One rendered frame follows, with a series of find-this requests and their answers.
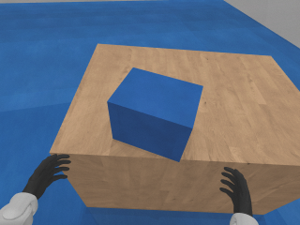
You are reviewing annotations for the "pedestal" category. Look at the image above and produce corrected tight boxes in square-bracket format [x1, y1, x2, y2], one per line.
[49, 43, 300, 215]

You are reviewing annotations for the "robot left hand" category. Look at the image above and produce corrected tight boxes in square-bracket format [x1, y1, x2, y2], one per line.
[22, 154, 71, 200]

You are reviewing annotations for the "carton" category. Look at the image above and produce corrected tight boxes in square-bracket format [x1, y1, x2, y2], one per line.
[107, 67, 203, 162]

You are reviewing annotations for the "robot right hand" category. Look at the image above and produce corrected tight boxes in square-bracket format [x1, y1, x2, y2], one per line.
[220, 167, 253, 217]

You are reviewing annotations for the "robot right forearm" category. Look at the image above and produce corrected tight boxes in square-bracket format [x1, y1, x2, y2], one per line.
[230, 213, 259, 225]

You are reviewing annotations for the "robot left forearm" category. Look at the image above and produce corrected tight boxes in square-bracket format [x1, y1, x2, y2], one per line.
[0, 192, 38, 225]

